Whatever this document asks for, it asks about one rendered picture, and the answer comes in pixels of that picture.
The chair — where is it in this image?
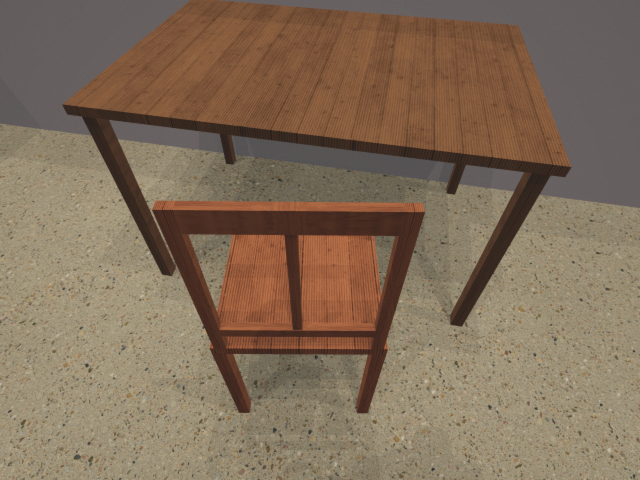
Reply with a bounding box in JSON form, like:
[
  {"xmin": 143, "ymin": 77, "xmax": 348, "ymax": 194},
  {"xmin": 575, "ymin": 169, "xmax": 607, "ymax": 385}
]
[{"xmin": 152, "ymin": 201, "xmax": 425, "ymax": 413}]

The table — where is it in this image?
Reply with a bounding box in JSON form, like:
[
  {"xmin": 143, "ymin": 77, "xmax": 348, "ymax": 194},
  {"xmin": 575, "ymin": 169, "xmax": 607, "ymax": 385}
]
[{"xmin": 62, "ymin": 0, "xmax": 571, "ymax": 327}]

